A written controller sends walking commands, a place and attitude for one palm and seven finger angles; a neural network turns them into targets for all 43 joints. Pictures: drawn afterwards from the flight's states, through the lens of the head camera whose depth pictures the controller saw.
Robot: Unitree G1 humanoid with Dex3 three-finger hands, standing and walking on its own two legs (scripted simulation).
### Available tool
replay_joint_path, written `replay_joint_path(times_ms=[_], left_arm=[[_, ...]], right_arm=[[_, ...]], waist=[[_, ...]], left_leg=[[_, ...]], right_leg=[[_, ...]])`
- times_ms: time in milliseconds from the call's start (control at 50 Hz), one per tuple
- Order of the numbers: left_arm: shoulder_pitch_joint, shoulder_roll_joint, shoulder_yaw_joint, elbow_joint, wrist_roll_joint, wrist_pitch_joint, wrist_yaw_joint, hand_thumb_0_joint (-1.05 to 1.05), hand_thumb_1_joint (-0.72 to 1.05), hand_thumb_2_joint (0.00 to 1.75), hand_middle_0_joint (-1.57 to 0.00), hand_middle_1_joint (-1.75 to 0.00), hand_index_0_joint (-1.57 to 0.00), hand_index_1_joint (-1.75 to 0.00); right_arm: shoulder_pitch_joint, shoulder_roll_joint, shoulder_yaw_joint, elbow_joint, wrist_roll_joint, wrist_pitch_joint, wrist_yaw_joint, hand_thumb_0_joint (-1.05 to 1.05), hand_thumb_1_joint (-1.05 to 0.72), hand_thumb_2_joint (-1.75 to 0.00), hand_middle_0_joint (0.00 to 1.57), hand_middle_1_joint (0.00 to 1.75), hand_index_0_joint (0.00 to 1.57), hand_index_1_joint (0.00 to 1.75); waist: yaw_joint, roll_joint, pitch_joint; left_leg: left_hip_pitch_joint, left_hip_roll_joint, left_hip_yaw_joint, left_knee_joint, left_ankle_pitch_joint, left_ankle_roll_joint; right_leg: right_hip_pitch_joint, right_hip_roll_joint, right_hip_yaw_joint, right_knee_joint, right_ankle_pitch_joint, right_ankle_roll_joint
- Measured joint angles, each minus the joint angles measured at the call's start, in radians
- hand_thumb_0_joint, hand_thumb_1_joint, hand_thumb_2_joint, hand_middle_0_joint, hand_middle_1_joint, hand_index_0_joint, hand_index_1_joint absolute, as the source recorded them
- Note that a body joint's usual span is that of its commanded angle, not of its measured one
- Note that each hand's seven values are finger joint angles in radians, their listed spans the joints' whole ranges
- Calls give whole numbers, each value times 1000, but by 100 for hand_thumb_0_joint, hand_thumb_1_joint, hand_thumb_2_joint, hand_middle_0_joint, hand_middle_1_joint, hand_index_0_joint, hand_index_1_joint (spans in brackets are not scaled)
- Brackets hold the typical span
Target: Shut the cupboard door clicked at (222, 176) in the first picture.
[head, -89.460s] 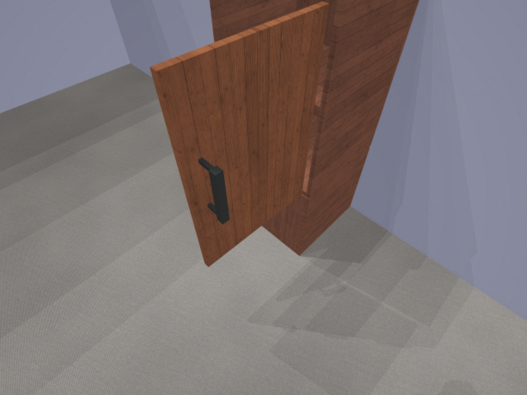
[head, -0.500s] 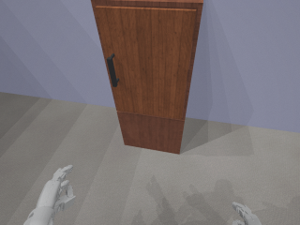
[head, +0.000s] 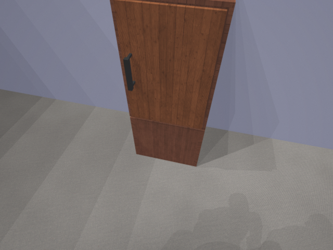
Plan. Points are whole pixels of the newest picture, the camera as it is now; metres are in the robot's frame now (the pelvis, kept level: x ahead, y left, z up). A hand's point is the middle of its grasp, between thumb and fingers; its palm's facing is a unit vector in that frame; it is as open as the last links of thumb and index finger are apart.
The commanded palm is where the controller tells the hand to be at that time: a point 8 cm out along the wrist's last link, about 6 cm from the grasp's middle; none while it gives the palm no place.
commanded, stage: let the arm hang, fingers relaxed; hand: left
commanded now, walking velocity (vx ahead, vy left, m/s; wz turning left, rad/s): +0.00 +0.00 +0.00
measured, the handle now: (130, 72) +0.82 +0.21 -0.03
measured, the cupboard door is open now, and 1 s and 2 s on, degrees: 0 0 0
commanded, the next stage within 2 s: look to check the result in 0.44 s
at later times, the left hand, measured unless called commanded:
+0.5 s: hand out of the picture -0.02 +0.16 -0.18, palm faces +0.04 -0.99 -0.15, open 7.4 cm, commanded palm none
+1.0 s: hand out of the picture -0.01 +0.17 -0.18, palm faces +0.03 -0.98 -0.19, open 7.4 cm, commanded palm none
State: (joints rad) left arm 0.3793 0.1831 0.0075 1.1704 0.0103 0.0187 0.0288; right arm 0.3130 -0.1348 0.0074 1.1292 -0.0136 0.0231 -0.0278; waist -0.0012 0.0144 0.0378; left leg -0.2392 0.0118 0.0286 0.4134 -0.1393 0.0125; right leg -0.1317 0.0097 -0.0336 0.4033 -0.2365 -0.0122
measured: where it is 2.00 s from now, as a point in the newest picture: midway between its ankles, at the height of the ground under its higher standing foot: outside the picture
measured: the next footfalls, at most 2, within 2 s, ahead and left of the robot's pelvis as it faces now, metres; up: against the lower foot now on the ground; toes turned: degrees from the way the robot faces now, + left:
none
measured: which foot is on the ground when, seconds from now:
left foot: down 0.00-1.00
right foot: down 0.00-1.00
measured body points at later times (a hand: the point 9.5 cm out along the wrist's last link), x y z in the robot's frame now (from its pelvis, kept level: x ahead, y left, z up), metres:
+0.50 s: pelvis +0.00 +0.00 +0.00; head +0.00 +0.01 +0.45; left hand -0.02 +0.21 -0.17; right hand -0.01 -0.21 -0.16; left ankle +0.05 +0.11 -0.74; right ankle -0.01 -0.11 -0.74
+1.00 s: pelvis +0.01 +0.00 +0.00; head +0.02 +0.00 +0.45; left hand -0.01 +0.22 -0.16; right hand +0.01 -0.22 -0.16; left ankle +0.05 +0.11 -0.74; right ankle -0.01 -0.11 -0.74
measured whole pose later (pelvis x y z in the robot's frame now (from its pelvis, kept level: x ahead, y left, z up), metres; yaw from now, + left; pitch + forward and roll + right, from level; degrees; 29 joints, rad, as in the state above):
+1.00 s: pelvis +0.01 +0.00 +0.00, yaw +0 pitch -2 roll +0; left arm 0.31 0.15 0.01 1.15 0.01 0.00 0.03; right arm 0.26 -0.15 0.00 1.13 -0.01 0.00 -0.03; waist 0.00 0.00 0.04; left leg -0.21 0.00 0.03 0.40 -0.15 0.01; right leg -0.11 0.00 -0.03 0.40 -0.25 -0.01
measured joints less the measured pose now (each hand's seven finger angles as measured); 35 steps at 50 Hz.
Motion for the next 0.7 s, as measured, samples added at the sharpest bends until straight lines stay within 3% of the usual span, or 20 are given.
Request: replay_joint_path(times_ms=[300,700], left_arm=[[-49,-80,-1,-33,7,-20,5,0,90,90,-20,-30,-20,-30],[-49,-38,8,-23,4,-19,8,0,90,90,-20,-30,-20,-30]], right_arm=[[2,20,-12,1,-3,-15,-5,0,-91,-90,20,30,20,30],[-13,7,-11,0,0,-18,-6,0,-91,-90,20,30,20,30]], waist=[[-5,-20,-37],[-5,-16,-6]], left_leg=[[-2,-16,11,-6,1,9],[14,-11,7,-9,-6,4]], right_leg=[[-19,-17,9,30,-16,9],[4,-11,6,11,-16,5]])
